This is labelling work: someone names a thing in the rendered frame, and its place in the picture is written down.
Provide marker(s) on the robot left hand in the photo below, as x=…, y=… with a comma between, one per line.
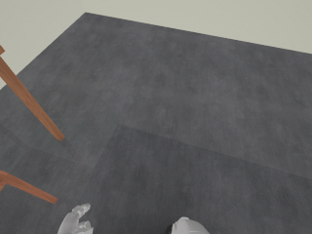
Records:
x=71, y=221

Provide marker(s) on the robot right thigh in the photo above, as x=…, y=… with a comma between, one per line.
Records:
x=188, y=226

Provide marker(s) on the chair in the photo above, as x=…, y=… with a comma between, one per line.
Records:
x=6, y=178

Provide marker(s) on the table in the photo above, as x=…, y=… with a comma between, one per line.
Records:
x=21, y=91

